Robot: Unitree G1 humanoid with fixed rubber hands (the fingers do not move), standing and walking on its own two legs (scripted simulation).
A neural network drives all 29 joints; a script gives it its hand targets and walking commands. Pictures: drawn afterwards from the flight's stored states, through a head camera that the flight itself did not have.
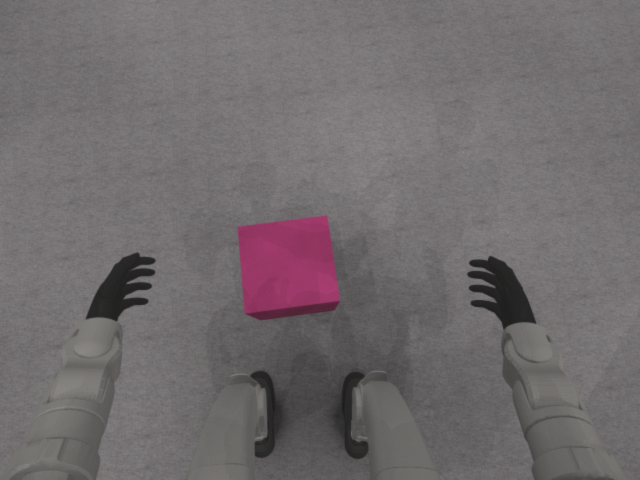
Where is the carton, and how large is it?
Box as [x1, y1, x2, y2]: [238, 215, 339, 319]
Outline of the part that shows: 326,215 238,227 245,313 258,319 266,319 332,310 335,308 339,301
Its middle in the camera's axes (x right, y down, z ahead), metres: -0.07 +0.09 +0.99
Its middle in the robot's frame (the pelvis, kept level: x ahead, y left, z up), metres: +0.44 +0.08 -0.58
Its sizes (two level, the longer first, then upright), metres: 0.210 0.200 0.250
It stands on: the floor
